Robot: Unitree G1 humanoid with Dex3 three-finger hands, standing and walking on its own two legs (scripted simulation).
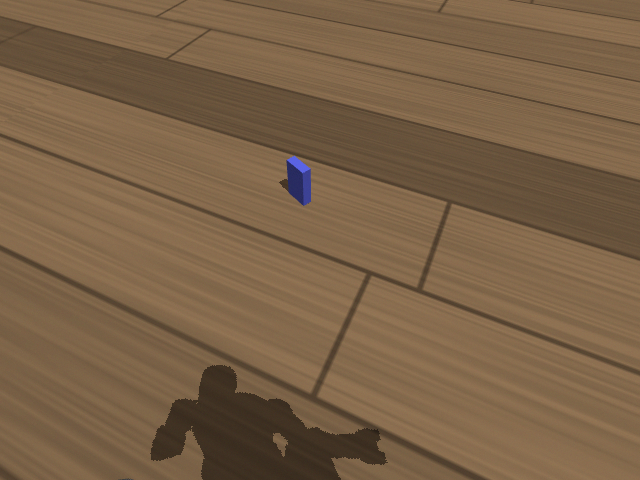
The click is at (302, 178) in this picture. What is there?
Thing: carton on end
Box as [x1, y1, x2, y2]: [286, 156, 310, 205]
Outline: 293,156 286,160 289,193 304,205 310,201 310,169 296,157
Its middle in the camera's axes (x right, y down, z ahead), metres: -0.08 -0.25 +1.71
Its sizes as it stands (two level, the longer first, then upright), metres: 0.111 0.043 0.192
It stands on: the floor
